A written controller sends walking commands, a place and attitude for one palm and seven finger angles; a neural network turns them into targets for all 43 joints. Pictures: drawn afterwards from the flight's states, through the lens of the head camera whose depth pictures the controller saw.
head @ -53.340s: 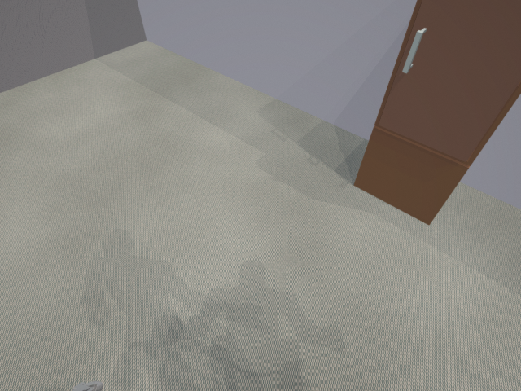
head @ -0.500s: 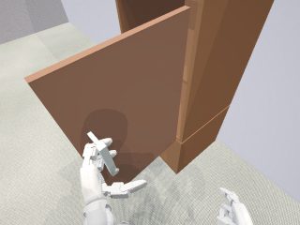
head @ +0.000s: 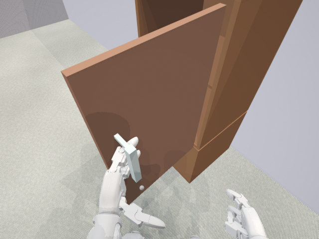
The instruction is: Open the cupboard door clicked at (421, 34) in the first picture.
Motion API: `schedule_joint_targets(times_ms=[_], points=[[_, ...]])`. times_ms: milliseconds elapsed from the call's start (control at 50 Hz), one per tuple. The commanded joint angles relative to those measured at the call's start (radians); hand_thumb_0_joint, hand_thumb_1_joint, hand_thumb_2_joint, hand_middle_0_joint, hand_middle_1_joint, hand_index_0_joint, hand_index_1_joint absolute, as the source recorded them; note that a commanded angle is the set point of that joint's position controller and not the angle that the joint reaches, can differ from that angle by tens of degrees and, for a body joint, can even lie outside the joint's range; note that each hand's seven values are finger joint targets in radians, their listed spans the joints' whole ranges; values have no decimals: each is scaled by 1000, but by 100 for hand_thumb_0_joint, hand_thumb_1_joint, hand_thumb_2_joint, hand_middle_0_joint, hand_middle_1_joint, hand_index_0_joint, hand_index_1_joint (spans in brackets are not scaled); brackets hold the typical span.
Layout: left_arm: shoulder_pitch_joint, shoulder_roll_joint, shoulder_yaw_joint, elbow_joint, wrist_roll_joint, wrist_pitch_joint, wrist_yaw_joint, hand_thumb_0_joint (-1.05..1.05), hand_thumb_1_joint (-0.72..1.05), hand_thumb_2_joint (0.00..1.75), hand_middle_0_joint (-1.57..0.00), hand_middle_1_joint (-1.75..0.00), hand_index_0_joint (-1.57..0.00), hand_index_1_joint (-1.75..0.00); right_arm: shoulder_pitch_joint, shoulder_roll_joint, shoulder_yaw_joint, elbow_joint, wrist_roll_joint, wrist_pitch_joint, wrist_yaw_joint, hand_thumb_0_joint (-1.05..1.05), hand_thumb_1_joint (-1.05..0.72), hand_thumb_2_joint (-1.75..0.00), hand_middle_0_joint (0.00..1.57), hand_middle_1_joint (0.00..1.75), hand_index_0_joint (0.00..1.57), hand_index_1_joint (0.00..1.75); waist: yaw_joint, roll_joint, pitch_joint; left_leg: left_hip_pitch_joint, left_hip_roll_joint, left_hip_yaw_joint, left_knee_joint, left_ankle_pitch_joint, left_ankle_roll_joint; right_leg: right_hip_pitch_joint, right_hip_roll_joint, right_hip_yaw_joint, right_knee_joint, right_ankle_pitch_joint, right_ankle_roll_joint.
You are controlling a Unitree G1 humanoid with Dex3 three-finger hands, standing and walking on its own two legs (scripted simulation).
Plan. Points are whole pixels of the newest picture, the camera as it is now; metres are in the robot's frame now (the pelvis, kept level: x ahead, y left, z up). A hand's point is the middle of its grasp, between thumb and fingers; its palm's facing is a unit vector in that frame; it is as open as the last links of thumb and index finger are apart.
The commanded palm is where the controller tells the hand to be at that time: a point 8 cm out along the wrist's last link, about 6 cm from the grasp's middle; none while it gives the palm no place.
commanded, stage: slide the hand sideways off the handle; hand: left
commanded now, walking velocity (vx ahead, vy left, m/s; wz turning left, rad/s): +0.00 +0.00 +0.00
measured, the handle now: (128, 159) +0.29 +0.09 +0.07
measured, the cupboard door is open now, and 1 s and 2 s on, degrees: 93 95 95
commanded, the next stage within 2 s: draw the hand back to the body in 1.06 s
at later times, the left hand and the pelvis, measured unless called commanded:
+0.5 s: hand (133, 204) +0.19 +0.07 +0.08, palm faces -0.08 -1.00 +0.02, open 16.1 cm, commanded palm +0.16 +0.12 +0.07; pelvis +0.00 +0.02 -0.01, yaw -1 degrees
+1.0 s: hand (103, 221) +0.16 +0.12 +0.07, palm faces +0.02 -1.00 -0.03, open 16.0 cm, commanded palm +0.11 +0.18 +0.07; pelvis +0.00 -0.01 -0.02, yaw -1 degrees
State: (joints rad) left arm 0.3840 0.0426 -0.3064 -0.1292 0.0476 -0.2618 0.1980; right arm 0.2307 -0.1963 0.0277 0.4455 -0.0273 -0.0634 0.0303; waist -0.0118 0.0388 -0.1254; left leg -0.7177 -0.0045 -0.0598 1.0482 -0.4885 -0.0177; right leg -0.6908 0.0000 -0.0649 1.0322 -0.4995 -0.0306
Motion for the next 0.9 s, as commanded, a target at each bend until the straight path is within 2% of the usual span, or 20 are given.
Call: schedule_joint_targets(times_ms=[0,40,100,140,180,220,260,300,380,440,460,540,560,600,660,740,780,800,820,880], points=[[-58,-87,-93,-342,-69,-119,-142,0,-50,30,-15,-30,-15,-30,-55,-94,-37,-224,25,-65,-14,0,-90,-90,20,30,20,30,-23,-50,-147,105,-16,12,-147,156,47,62,5,13,-159,202,-4],[12,-70,-51,-323,-58,-101,-92,0,-50,30,-15,-30,-15,-30,-55,-100,-38,-240,23,-61,-13,0,-90,-90,20,30,20,30,-4,-81,-130,80,-15,1,-153,139,41,49,12,0,-144,162,-8],[37,-68,-64,-340,5,-87,-29,0,-50,30,-15,-30,-15,-30,-52,-98,-43,-259,17,-48,-2,0,-90,-90,20,30,20,30,-3,-73,-138,65,-13,1,-145,128,39,18,10,-2,-116,146,-9],[70,-49,-72,-345,47,-80,-9,0,-50,30,-15,-30,-15,-30,-48,-99,-44,-270,17,-37,3,0,-90,-90,20,30,20,30,5,-70,-151,56,-12,1,-140,137,39,21,10,2,-106,148,-13],[66,-44,-75,-365,57,-78,-7,0,-50,30,-15,-30,-15,-30,-44,-95,-42,-273,17,-29,5,0,-90,-90,20,30,20,30,2,-58,-150,56,-11,3,-141,121,38,11,10,3,-104,134,-14],[111,-47,-77,-391,40,-77,-15,0,-50,30,-15,-30,-15,-30,-48,-93,-40,-286,22,-24,5,0,-90,-90,20,30,20,30,10,-51,-146,57,-11,7,-149,113,37,25,13,4,-113,126,-16],[128,-36,-70,-413,26,-72,-24,0,-50,30,-15,-30,-15,-30,-49,-95,-38,-296,24,-20,1,0,-90,-90,20,30,20,30,8,-74,-140,53,-12,9,-146,108,41,28,15,5,-119,123,-12],[131,-32,-66,-426,22,-70,-29,0,-50,30,-15,-30,-15,-30,-48,-94,-33,-297,24,-18,-2,0,-90,-90,20,30,20,30,7,-48,-113,44,-12,5,-153,85,39,16,16,1,-117,100,-12],[184,-2,-25,-420,10,-68,-37,0,-50,30,-15,-30,-15,-30,-39,-97,-32,-300,24,-17,-7,0,-90,-90,20,30,20,30,9,-66,-87,25,-14,8,-146,68,39,5,19,4,-122,84,-10],[214,24,7,-440,-3,-74,-54,0,-50,30,-15,-30,-15,-30,-33,-102,-32,-304,24,-18,-12,0,-90,-90,20,30,20,30,10,-65,-105,16,-16,12,-131,81,41,11,21,7,-115,98,-8],[216,10,-4,-453,-9,-77,-62,0,-50,30,-15,-30,-15,-30,-36,-98,-31,-307,24,-20,-11,0,-90,-90,20,30,20,30,7,-53,-105,17,-17,17,-125,85,41,3,19,9,-113,106,-6],[297,57,69,-455,-35,-81,-85,0,-50,30,-15,-30,-15,-30,-24,-100,-38,-306,26,-17,-17,0,-90,-90,20,30,20,30,18,-69,-116,-2,-20,25,-111,110,40,27,23,16,-111,139,-4],[294,48,59,-473,-42,-86,-94,0,-50,30,-15,-30,-15,-30,-28,-100,-38,-310,26,-19,-17,0,-90,-90,20,30,20,30,12,-72,-113,-6,-22,29,-102,112,41,23,21,22,-109,148,-1],[327,64,89,-486,-60,-93,-108,0,-50,30,-15,-30,-15,-30,-24,-96,-42,-308,29,-19,-21,0,-90,-90,20,30,20,30,17,-65,-118,-13,-24,34,-95,119,41,29,23,26,-109,161,0],[374,92,140,-483,-83,-95,-132,0,-50,30,-15,-30,-15,-30,-25,-94,-51,-299,32,-18,-30,0,-90,-90,20,30,20,30,18,-88,-125,-34,-26,42,-71,138,42,43,21,39,-112,196,8],[432,132,217,-498,-126,-111,-173,0,-50,30,-15,-30,-15,-30,-37,-87,-60,-290,38,-15,-43,0,-90,-90,20,30,20,30,34,-70,-143,-52,-32,48,-50,158,40,78,15,68,-118,239,12],[454,148,258,-477,-148,-119,-198,0,-50,30,-15,-30,-15,-30,-40,-83,-66,-276,43,-12,-50,0,-90,-90,20,30,20,30,33,-92,-133,-68,-32,50,-41,149,36,76,11,79,-121,240,19],[445,134,247,-494,-162,-128,-213,0,-50,30,-15,-30,-15,-30,-43,-84,-65,-278,43,-15,-53,0,-90,-90,20,30,20,30,27,-88,-140,-72,-34,48,-34,149,36,80,5,88,-123,250,24],[453,147,268,-500,-177,-136,-226,0,-50,30,-15,-30,-15,-30,-47,-82,-68,-273,46,-17,-57,0,-90,-90,20,30,20,30,29,-76,-146,-75,-34,48,-25,151,35,83,0,99,-124,266,28],[485,163,307,-481,-210,-151,-265,0,-50,30,-15,-30,-15,-30,-55,-82,-77,-263,52,-14,-67,0,-90,-90,20,30,20,30,30,-103,-140,-97,-32,45,-9,142,33,87,-6,113,-128,256,35]])
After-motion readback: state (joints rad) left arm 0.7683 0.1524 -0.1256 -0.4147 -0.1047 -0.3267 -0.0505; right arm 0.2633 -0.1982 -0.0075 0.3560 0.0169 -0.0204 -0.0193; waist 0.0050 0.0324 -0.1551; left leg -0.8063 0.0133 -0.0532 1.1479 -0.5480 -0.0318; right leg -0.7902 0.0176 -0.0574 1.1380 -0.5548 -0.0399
